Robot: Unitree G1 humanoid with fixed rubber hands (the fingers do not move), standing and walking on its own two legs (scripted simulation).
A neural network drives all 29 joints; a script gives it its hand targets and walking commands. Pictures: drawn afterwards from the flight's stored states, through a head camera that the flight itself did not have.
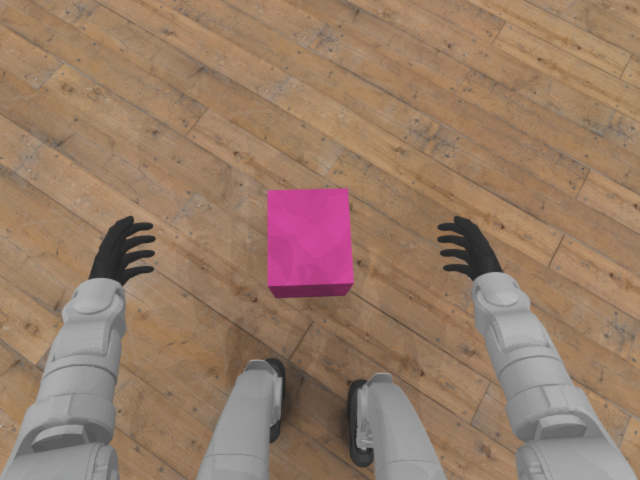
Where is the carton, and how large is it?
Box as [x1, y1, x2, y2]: [267, 188, 353, 297]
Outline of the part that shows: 347,188 267,190 268,286 275,297 344,295 353,283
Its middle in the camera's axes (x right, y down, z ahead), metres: -0.03 +0.02 +1.03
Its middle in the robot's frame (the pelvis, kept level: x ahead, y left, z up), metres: +0.51 +0.04 -0.59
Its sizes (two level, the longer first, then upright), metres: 0.235 0.197 0.223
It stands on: the floor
